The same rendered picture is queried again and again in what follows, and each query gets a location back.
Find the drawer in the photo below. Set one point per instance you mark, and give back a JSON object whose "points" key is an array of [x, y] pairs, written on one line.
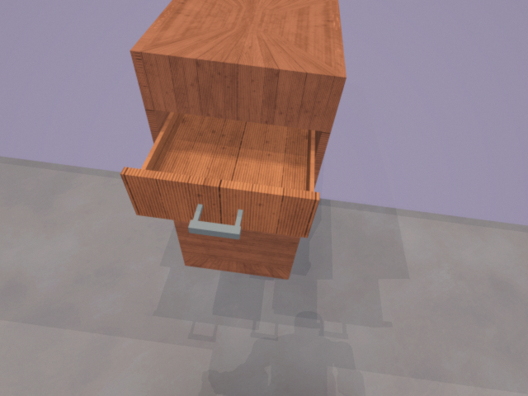
{"points": [[228, 165]]}

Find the cabinet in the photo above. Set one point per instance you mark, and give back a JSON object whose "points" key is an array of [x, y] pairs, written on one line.
{"points": [[273, 62]]}

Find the handle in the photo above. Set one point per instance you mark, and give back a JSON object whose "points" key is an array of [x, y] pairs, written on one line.
{"points": [[214, 229]]}

